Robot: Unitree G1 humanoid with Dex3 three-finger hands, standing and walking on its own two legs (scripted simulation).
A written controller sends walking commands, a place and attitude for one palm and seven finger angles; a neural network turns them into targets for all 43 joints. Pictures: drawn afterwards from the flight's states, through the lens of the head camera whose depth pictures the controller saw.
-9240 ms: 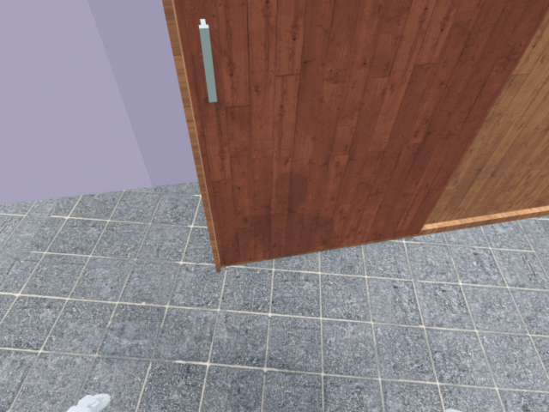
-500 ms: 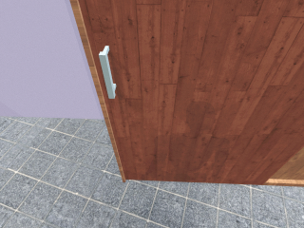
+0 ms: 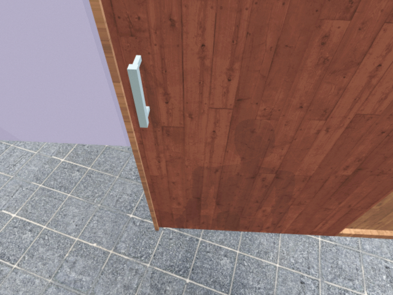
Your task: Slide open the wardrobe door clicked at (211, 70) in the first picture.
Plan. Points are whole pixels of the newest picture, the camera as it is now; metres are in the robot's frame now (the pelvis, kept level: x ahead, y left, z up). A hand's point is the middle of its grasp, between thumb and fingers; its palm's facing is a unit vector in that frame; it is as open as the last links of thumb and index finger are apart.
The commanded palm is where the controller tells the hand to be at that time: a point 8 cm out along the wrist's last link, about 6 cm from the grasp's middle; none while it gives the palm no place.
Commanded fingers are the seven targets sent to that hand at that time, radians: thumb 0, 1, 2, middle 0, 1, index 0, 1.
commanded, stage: come to a stop and stand still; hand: left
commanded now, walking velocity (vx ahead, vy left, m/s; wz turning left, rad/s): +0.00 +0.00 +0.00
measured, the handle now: (141, 93) +0.50 +0.16 +0.14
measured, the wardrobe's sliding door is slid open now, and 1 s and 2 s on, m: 0.00 0.00 0.00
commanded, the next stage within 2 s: look again from close up in 0.64 s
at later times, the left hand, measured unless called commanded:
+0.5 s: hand out of the picture +0.06 +0.20 -0.17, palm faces -0.01 -0.97 -0.25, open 7.4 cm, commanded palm none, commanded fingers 0.00 0.90 0.90 -0.20 -0.30 -0.20 -0.30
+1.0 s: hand out of the picture +0.05 +0.19 -0.17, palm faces -0.01 -0.97 -0.25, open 7.4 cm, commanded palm none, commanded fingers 0.00 0.90 0.90 -0.20 -0.30 -0.20 -0.30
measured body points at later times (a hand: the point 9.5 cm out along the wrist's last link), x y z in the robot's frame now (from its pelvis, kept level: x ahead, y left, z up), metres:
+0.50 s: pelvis +0.02 +0.00 +0.00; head +0.03 +0.00 +0.45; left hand +0.06 +0.25 -0.15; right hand +0.07 -0.25 -0.15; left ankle +0.01 +0.10 -0.74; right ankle -0.01 -0.11 -0.74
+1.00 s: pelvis +0.01 -0.01 +0.01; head +0.03 -0.01 +0.45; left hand +0.05 +0.24 -0.15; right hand +0.05 -0.26 -0.15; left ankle +0.01 +0.10 -0.74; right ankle -0.01 -0.11 -0.74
